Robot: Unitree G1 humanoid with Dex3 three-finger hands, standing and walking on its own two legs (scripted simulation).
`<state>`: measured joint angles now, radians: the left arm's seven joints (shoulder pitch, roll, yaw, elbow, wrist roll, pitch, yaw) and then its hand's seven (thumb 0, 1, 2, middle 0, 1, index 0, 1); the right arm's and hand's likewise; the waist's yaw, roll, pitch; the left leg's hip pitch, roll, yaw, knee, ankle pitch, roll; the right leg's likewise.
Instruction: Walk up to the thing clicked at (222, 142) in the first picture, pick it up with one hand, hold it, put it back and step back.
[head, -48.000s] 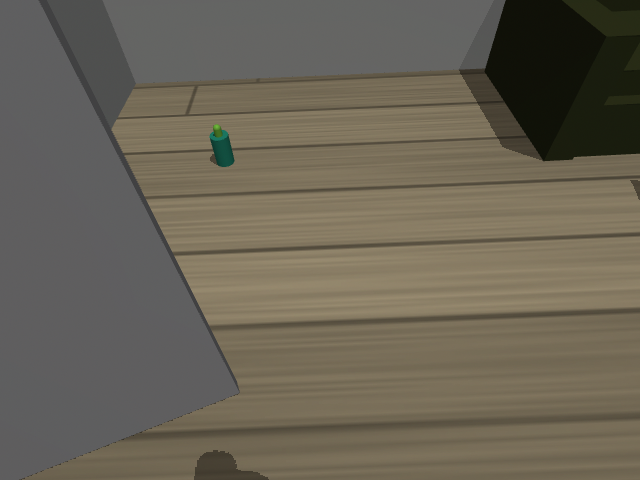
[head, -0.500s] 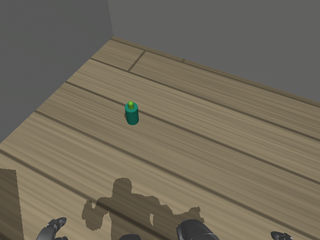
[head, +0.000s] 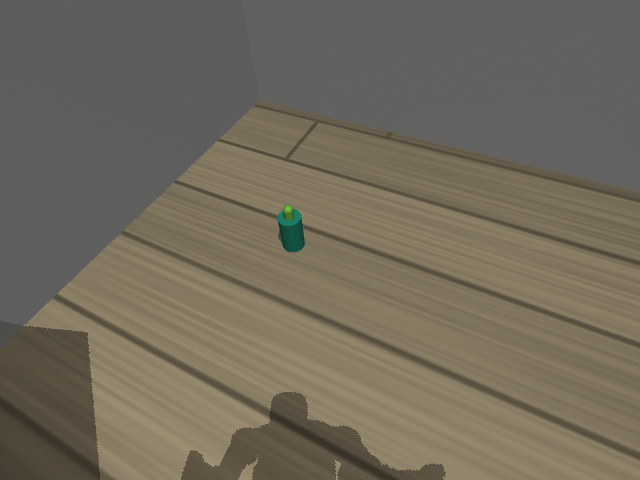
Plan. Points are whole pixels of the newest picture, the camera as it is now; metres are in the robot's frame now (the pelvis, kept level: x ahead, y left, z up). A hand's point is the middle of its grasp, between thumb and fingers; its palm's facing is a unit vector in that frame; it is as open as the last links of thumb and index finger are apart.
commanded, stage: step back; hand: left
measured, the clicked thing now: (290, 226) +1.06 +0.20 -0.65
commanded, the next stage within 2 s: stand in 0.80 s
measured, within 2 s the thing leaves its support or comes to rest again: neither
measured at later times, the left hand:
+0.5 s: hand out of the picture +0.11 +0.24 -0.13, palm faces +0.02 -0.93 -0.38, open 7.4 cm
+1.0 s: hand out of the picture +0.13 +0.26 -0.14, palm faces -0.01 -0.94 -0.33, open 7.4 cm
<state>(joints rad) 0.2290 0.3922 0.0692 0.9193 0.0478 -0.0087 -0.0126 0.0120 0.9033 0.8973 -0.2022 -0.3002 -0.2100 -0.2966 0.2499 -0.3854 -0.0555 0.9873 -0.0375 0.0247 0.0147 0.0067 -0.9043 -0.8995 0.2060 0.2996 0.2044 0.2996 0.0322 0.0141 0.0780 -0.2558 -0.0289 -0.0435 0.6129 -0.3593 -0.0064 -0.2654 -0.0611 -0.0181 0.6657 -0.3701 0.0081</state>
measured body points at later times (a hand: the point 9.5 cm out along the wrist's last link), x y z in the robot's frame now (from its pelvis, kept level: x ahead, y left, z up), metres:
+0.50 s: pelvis +0.04 -0.02 +0.01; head +0.05 -0.03 +0.46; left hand +0.11 +0.29 -0.10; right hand +0.11 -0.33 -0.12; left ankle +0.05 +0.13 -0.70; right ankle +0.04 -0.13 -0.72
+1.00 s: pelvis +0.05 +0.01 +0.02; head +0.07 +0.01 +0.47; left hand +0.13 +0.31 -0.11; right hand +0.18 -0.28 -0.11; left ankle +0.08 +0.13 -0.72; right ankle +0.04 -0.13 -0.72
